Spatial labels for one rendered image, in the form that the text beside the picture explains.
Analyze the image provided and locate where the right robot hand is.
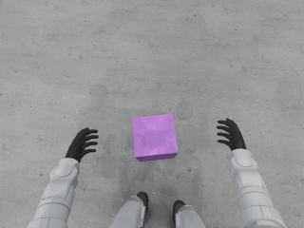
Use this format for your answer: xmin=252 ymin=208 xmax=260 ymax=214
xmin=217 ymin=118 xmax=246 ymax=151

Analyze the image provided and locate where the right robot forearm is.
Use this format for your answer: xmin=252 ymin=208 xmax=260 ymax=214
xmin=229 ymin=148 xmax=287 ymax=228

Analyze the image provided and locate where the carton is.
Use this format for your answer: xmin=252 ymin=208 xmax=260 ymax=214
xmin=132 ymin=113 xmax=179 ymax=162

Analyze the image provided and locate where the left robot hand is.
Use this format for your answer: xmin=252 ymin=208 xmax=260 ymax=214
xmin=65 ymin=127 xmax=99 ymax=163

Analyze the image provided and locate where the robot right shin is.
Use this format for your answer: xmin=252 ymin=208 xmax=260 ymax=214
xmin=179 ymin=205 xmax=194 ymax=211

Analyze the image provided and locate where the robot left foot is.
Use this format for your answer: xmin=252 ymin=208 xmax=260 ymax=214
xmin=137 ymin=191 xmax=148 ymax=228

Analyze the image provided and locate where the left robot forearm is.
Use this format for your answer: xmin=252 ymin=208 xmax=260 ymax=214
xmin=27 ymin=158 xmax=80 ymax=228

